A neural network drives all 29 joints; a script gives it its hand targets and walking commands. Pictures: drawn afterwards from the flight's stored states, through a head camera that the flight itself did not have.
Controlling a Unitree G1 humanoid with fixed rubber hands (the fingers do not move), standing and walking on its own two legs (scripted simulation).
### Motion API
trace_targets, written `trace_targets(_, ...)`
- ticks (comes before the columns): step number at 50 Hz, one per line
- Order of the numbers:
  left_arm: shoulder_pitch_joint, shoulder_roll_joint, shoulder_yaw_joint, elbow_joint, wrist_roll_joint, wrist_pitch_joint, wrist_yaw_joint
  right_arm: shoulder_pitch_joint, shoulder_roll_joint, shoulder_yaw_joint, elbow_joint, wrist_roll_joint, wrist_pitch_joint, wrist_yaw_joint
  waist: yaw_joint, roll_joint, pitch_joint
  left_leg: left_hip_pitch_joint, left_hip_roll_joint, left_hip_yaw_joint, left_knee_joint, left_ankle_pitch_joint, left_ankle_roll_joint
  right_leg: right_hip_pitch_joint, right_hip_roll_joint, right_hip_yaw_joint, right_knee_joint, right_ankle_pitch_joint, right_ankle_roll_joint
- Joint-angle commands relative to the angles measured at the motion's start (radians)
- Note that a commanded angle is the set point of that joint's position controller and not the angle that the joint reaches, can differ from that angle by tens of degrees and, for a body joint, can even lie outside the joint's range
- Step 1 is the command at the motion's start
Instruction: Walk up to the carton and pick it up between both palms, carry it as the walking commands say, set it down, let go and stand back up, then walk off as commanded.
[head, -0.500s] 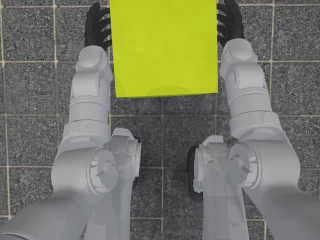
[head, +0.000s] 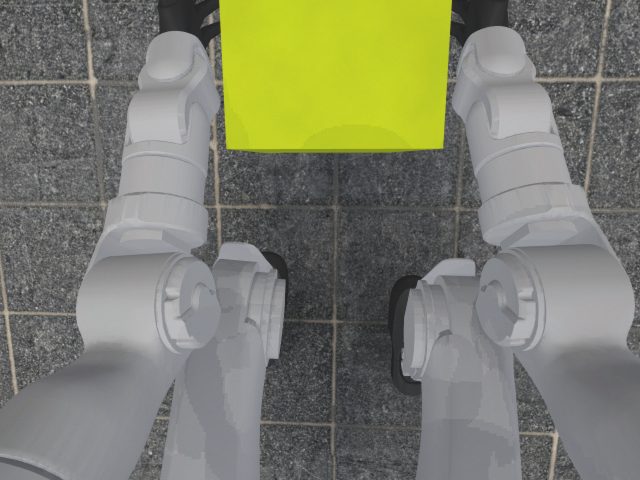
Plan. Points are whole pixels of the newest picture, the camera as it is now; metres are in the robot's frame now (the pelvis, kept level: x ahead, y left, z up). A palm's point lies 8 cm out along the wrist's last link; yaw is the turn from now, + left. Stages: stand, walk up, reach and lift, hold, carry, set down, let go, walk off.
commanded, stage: set down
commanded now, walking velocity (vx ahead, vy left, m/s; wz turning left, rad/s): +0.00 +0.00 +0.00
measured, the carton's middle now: (329, 52) +0.54 +0.04 -0.22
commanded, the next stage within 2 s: none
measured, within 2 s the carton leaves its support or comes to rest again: rests again in 1.32 s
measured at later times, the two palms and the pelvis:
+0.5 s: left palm (189, 40) +0.52 +0.18 -0.15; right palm (476, 37) +0.54 -0.10 -0.17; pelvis +0.00 +0.00 -0.01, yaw +0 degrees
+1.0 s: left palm (193, 41) +0.52 +0.18 -0.16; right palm (472, 46) +0.54 -0.11 -0.18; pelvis +0.00 +0.00 -0.02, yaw +0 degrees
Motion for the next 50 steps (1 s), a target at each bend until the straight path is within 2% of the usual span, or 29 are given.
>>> trace_targets(1, -0.566, -0.979, -0.477, -0.041, -0.125, -0.02, -0.287, -0.622, 0.949, 0.391, -0.144, 0.102, -0.043, 0.253, -0.012, -0.067, -1.276, 0.716, -0.105, 0.149, -0.103, 0.406, 0.016, 0.605, 0.102, -0.124, -0.176, 0.384, -0.017)
trace_targets(13, -0.583, -0.926, -0.406, 0.0, -0.084, -0.032, -0.304, -0.626, 0.936, 0.34, -0.075, 0.081, -0.045, 0.258, 0.018, -0.081, -1.142, 0.607, -0.099, 0.157, -0.097, 0.312, 0.026, 0.543, 0.1, -0.11, -0.179, 0.305, -0.019)
trace_targets(20, -0.586, -0.92, -0.386, 0.03, -0.09, -0.034, -0.315, -0.639, 0.916, 0.322, -0.062, 0.072, -0.049, 0.258, 0.01, -0.088, -1.113, 0.582, -0.095, 0.158, -0.086, 0.287, 0.027, 0.534, 0.096, -0.108, -0.172, 0.285, -0.022)
trace_targets(29, -0.559, -0.952, -0.396, 0.06, -0.114, -0.04, -0.316, -0.65, 0.901, 0.335, -0.082, 0.083, -0.062, 0.265, -0.009, -0.081, -1.129, 0.598, -0.095, 0.151, -0.062, 0.339, 0.024, 0.522, 0.09, -0.114, -0.144, 0.325, -0.026)
trace_targets(38, -0.528, -0.949, -0.382, 0.08, -0.122, -0.055, -0.313, -0.663, 0.893, 0.365, -0.105, 0.103, -0.078, 0.268, 0.006, -0.113, -1.114, 0.582, -0.094, 0.143, -0.044, 0.375, 0.029, 0.515, 0.085, -0.11, -0.125, 0.36, -0.024)
trace_targets(50, -0.503, -0.888, -0.326, 0.129, -0.08, -0.058, -0.328, -0.613, 0.837, 0.314, -0.03, 0.073, -0.083, 0.266, 0.002, -0.101, -0.984, 0.492, -0.088, 0.142, -0.047, 0.291, 0.031, 0.46, 0.078, -0.098, -0.131, 0.297, -0.029)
